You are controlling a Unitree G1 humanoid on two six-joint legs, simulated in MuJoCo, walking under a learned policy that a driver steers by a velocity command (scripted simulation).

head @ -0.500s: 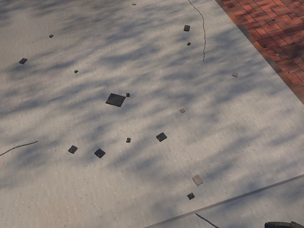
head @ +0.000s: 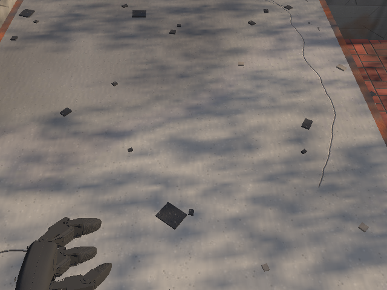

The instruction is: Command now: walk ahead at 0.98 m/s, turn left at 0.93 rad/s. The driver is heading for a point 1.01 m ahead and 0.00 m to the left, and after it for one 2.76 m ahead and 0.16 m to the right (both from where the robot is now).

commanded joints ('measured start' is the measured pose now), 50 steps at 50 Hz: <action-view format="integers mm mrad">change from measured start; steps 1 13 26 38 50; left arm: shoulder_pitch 446 316 616 235 503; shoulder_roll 220 91 9 17 200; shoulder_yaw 111 76 6 43 104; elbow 19 183 281 188 176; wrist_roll -16 34 5 -9 43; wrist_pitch -6 16 27 109 104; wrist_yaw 19 -7 -2 -16 -47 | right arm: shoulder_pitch -95 -289 44 -223 -139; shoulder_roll -60 -18 -310 -36 31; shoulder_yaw -4 31 -55 -7 53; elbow -89 -226 -141 -8 -157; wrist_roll -52 -12 -63 -75 -18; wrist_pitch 4 36 -12 -83 -116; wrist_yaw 16 50 36 30 44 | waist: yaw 304 116 -11 139 160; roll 93 -25 249 68 -371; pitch -308 111 -468 155 -234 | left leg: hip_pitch -371 -874 600 -263 -854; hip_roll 96 274 534 300 12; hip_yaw -23 211 -363 504 209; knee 480 744 7 -399 1267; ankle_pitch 445 323 -82 506 -80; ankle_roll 10 -33 204 30 -60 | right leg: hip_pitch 793 430 -84 -180 897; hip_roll -125 -235 12 -150 -189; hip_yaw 54 -51 -59 -110 651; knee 116 -319 870 615 -92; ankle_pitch -279 -111 -486 56 -535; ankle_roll -80 -211 -142 -103 -576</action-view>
